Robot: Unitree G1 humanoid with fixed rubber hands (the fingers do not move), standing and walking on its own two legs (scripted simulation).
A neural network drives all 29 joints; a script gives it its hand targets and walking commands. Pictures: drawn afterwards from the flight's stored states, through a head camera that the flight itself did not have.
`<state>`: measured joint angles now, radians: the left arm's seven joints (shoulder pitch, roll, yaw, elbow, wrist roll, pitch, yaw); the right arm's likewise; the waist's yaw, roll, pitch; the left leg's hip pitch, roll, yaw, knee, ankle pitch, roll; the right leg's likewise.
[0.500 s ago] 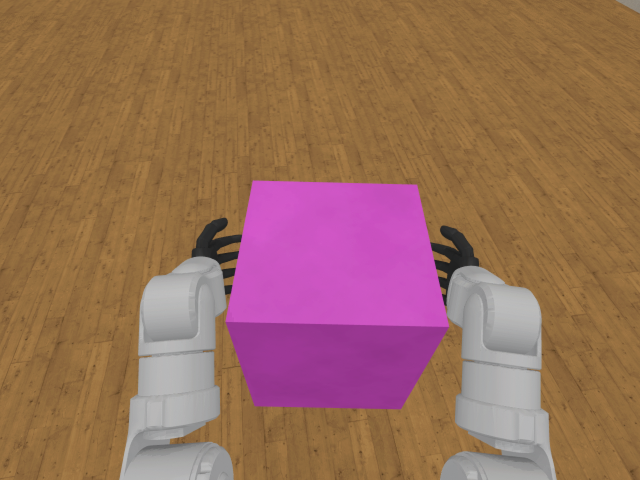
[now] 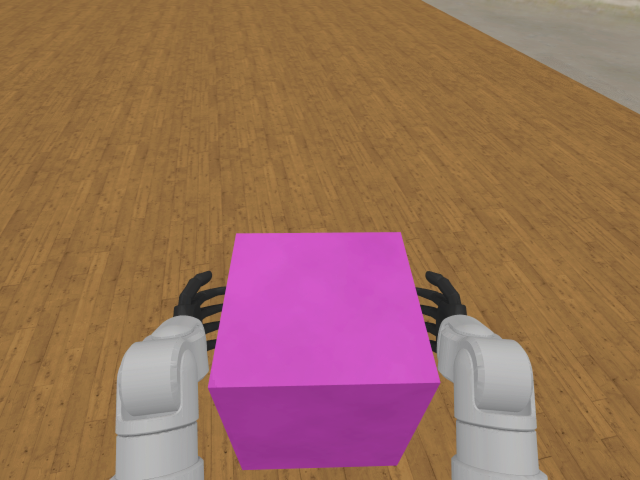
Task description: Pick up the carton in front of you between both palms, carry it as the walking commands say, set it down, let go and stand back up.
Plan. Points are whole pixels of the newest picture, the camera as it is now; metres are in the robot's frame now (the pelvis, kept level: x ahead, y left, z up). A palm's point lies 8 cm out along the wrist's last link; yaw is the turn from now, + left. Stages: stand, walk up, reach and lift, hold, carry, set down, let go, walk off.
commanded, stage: carry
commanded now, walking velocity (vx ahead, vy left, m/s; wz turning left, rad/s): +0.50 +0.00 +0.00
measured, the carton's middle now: (319, 353) +0.28 +0.01 +0.03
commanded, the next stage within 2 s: none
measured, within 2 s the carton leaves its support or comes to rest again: neither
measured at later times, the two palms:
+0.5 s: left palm (253, 185) +0.58 +0.12 +0.09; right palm (418, 190) +0.59 -0.18 +0.08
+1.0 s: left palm (253, 103) +0.92 +0.16 +0.09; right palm (377, 104) +0.92 -0.14 +0.10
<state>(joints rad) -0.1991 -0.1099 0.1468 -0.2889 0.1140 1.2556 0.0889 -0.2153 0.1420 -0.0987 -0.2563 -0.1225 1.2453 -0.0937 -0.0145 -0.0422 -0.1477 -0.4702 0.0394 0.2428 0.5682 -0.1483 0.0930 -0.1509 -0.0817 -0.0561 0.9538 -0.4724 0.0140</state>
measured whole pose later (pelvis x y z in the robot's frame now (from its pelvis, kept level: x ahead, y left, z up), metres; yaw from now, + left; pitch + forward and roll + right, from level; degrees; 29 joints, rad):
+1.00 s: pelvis +0.65 +0.00 +0.00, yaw +1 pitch +3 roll +1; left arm -0.17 -0.12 0.13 -0.37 0.11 1.23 0.09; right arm -0.18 0.14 -0.09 -0.35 -0.11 1.23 -0.09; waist -0.01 -0.04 -0.10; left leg -0.49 0.04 0.24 0.53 -0.08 0.07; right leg -0.03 -0.11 -0.14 0.70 -0.48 0.05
